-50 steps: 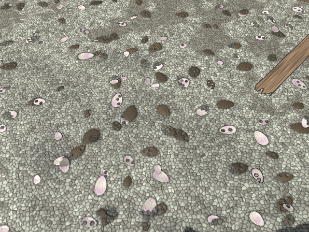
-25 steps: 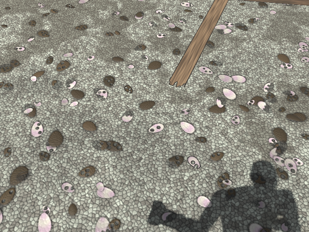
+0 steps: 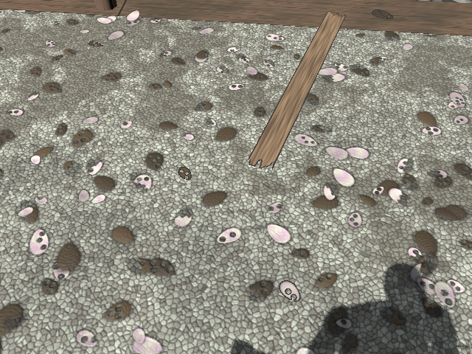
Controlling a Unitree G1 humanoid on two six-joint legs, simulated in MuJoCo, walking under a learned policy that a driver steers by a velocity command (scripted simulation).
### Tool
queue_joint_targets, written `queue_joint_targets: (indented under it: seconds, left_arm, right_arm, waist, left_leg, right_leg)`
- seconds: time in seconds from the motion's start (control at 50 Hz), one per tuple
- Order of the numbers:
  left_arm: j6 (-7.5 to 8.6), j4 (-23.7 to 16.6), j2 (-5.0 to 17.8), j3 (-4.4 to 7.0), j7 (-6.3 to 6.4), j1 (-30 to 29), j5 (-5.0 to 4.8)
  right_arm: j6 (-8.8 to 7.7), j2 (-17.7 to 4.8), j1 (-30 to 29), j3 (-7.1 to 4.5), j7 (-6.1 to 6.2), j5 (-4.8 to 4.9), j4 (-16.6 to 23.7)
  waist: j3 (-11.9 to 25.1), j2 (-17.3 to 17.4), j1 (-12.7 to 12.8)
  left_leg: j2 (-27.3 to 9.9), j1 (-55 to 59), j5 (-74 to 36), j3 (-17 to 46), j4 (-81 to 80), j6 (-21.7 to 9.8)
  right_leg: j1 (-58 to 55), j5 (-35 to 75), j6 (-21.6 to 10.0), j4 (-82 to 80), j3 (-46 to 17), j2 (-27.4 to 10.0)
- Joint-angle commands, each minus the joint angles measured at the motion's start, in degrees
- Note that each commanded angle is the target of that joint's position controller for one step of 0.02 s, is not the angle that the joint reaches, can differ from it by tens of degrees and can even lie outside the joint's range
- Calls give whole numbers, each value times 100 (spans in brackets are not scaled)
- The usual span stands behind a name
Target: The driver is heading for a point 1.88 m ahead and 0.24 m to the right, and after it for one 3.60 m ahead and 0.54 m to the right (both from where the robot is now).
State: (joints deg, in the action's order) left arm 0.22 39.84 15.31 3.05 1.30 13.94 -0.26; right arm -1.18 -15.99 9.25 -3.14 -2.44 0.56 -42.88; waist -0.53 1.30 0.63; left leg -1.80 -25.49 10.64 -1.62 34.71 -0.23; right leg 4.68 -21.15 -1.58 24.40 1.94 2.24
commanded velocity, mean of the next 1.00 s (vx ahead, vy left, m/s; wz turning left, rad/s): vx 0.02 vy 0.00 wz -0.08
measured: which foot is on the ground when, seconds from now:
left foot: up 0.00-0.00, down 0.02-1.00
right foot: down 0.00-0.04, up 0.06-0.40, down 0.42-0.74, up 0.76-1.00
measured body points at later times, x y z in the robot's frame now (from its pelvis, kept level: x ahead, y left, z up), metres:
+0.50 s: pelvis +0.07 -0.02 +0.00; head +0.08 -0.03 +0.45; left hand +0.15 +0.26 -0.10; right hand +0.27 -0.23 -0.11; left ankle +0.07 +0.11 -0.73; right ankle +0.11 -0.14 -0.73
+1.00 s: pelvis +0.08 -0.04 +0.00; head +0.12 -0.07 +0.44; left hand +0.29 +0.21 -0.07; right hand +0.18 -0.35 -0.11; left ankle +0.08 +0.11 -0.73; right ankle +0.08 -0.15 -0.72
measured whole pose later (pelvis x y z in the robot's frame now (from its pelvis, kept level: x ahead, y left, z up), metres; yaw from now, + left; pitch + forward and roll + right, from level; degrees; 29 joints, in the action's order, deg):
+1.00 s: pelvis +0.08 -0.04 +0.00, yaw -7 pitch +1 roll +1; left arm -3.5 31.8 17.2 4.5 -1.3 9.4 -1.5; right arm 1.4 -17.7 9.7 -4.9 1.9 1.0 -40.4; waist -3.2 1.4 -1.3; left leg -6.3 -14.5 17.9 -7.9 31.8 2.6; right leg 21.4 -18.8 1.2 39.7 1.7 -1.3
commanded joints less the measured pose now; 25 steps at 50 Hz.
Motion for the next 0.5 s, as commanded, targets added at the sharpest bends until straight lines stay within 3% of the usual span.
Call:
queue_joint_targets:
  seconds: [0.02,0.04,0.06,0.08,0.1,0.12,0.14,0.18,0.28,0.34,0.38,0.4,0.42,0.44,0.46,0.48,0.5]
  left_arm:
    - [1,-294,897,290,133,76,-32]
    - [58,-550,667,207,159,203,218]
    - [79,-623,520,138,137,30,239]
    - [67,-566,760,192,81,24,73]
    - [42,-576,793,208,56,-208,-16]
    - [-3,-548,789,227,73,-304,10]
    - [-49,-574,851,266,115,-392,72]
    - [-76,-531,617,214,115,-262,77]
    - [-16,-436,545,166,109,-216,52]
    - [22,-397,533,150,31,-227,19]
    - [83,-323,300,87,-58,-84,48]
    - [107,-346,292,67,-87,-174,106]
    - [123,-467,618,105,-69,-299,187]
    - [122,-592,952,135,-44,-691,213]
    - [117,-570,781,129,-72,-776,174]
    - [124,-573,744,132,-97,-700,134]
    - [137,-549,839,156,-104,-612,99]
  right_arm:
    - [-125,-1081,308,-362,42,-39,445]
    - [-134,-1715,687,-498,104,-85,510]
    - [-113,-1439,926,-409,111,-117,464]
    - [-127,-1190,758,-324,105,-67,541]
    - [-120,-1040,450,-294,143,-25,603]
    - [-75,-965,201,-264,173,22,652]
    - [-28,-925,-11,-249,225,36,711]
    - [79,-1012,-170,-282,286,-31,783]
    - [186,-1118,-188,-345,394,-7,836]
    - [223,-833,-186,-208,355,-90,786]
    - [212,-449,-282,-18,304,-124,699]
    - [172,-276,-1,56,272,-167,561]
    - [117,-238,225,83,256,-265,495]
    - [64,-288,622,52,237,-308,474]
    - [48,-463,334,16,277,-310,492]
    - [58,-678,-1,-54,316,-252,523]
    - [80,-697,-137,-84,359,-216,536]
  waist:
    - [581,-145,-241]
    - [1103,1041,-123]
    - [1654,1620,-325]
    - [1488,895,-345]
    - [1067,541,-276]
    - [705,171,-186]
    - [549,142,-106]
    - [484,464,8]
    - [791,635,-77]
    - [849,751,-204]
    - [777,658,-16]
    - [650,535,-60]
    - [517,36,-250]
    - [352,-841,-778]
    - [265,-1102,-613]
    - [75,-1021,-410]
    - [43,-1001,-332]
  left_leg:
    - [-19,1147,-1759,386,-858,-424]
    - [-1237,2478,-4033,2156,-754,-1216]
    - [-1979,3157,-3768,3705,-1296,-2257]
    - [-1881,2921,-2733,3351,-1423,-2144]
    - [-1585,2537,-2054,2848,-1428,-1863]
    - [-1355,2031,-1633,2466,-1524,-1594]
    - [-1147,1624,-1254,2244,-1629,-1417]
    - [-782,1144,-1141,1955,-1732,-1318]
    - [-726,1115,-704,1976,-1566,-1297]
    - [-790,1010,-482,1954,-1402,-1236]
    - [-652,730,-73,1736,-1204,-1006]
    - [-458,622,283,1580,-1133,-729]
    - [-150,486,770,1317,-755,-397]
    - [296,658,1048,823,-590,-97]
    - [227,1242,686,675,-629,80]
    - [259,1328,496,620,-511,99]
    - [262,1316,386,558,-399,62]
  right_leg:
    - [167,3738,-333,1386,-213,-1027]
    - [1537,1494,222,3211,224,-251]
    - [2725,-1829,454,4404,-417,456]
    - [2964,-1804,438,4998,-858,84]
    - [3187,-1395,405,5073,-817,-83]
    - [3217,-1079,412,4690,-781,-250]
    - [3011,-739,433,4223,-786,-364]
    - [2535,-368,543,3576,-591,-213]
    - [2019,135,671,2261,-605,-166]
    - [1528,341,618,1736,-480,-311]
    - [717,1044,462,581,-338,-318]
    - [409,1436,352,30,-414,-330]
    - [317,2133,138,-136,-1139,-870]
    - [838,2227,-279,-150,-1667,-1269]
    - [1517,1169,-481,-366,-1793,-1221]
    - [1668,722,-397,-422,-1742,-1025]
    - [1654,776,-328,-405,-1755,-968]
Keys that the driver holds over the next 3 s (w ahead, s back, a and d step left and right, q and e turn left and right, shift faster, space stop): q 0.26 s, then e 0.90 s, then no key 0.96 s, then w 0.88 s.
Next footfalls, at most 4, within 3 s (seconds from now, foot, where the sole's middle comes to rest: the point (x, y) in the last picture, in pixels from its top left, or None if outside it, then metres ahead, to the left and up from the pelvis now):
0.02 left None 0.12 0.11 -0.77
0.42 right None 0.14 -0.13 -0.77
1.02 right None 0.11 -0.16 -0.77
1.46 left None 0.16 0.06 -0.77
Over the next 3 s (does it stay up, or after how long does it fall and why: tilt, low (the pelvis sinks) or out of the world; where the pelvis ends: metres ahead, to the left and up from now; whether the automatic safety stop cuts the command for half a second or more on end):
stays up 0.43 -0.13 0.00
